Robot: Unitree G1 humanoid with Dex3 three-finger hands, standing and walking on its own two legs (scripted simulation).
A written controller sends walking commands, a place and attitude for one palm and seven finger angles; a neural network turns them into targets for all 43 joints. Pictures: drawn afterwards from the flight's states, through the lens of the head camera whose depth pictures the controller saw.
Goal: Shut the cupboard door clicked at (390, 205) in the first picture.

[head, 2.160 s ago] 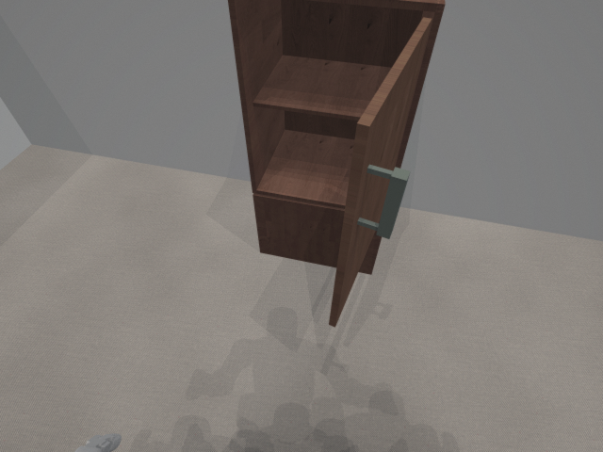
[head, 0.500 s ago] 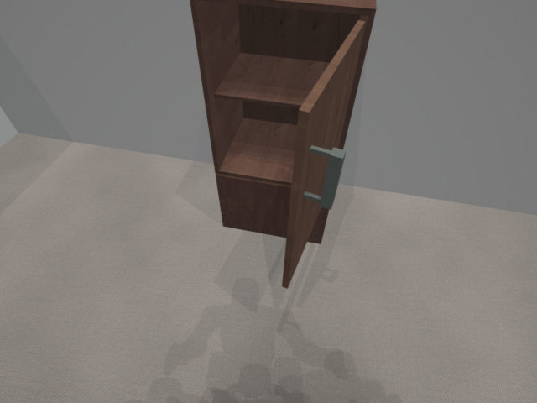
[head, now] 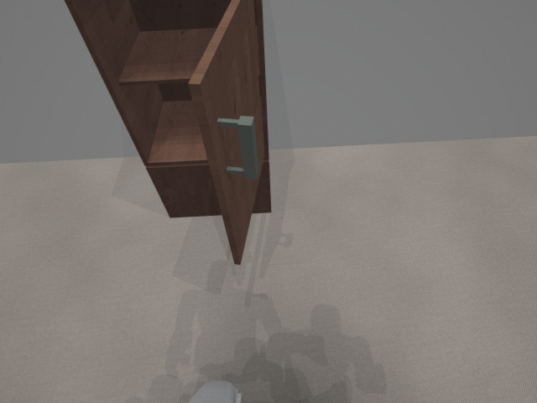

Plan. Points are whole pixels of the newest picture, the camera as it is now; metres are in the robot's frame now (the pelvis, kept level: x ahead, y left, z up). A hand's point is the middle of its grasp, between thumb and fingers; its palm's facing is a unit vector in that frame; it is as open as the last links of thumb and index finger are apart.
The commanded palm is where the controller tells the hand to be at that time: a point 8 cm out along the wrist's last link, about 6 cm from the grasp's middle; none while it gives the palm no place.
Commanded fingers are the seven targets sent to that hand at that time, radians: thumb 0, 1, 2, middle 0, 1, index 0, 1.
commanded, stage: walk around to get in front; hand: left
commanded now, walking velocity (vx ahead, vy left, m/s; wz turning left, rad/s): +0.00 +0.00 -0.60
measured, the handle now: (238, 149) +0.55 +0.11 +0.03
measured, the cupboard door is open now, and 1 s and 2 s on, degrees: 79 79 79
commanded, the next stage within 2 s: none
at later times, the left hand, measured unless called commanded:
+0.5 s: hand out of the picture +0.12 +0.26 -0.16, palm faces -0.24 -0.94 -0.23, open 7.4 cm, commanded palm none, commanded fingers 0.00 0.90 0.90 -0.20 -0.30 -0.20 -0.30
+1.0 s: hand (202, 377) +0.18 +0.15 -0.17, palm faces -0.57 -0.79 -0.21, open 7.4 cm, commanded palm none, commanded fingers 0.00 0.90 0.90 -0.20 -0.30 -0.20 -0.30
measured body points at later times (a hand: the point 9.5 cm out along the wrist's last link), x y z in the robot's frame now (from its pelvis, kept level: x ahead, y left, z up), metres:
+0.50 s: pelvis -0.02 +0.06 +0.00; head +0.02 +0.08 +0.45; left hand +0.13 +0.31 -0.14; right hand -0.02 -0.20 -0.12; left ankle -0.01 +0.17 -0.74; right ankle -0.07 -0.07 -0.66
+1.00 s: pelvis -0.02 +0.05 -0.01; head +0.02 +0.03 +0.44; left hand +0.21 +0.19 -0.15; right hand -0.11 -0.22 -0.14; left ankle +0.06 +0.14 -0.71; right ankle -0.09 -0.07 -0.74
